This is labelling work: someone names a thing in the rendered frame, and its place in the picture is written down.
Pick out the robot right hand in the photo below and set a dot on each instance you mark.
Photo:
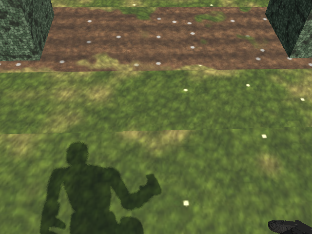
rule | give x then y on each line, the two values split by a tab
289	227

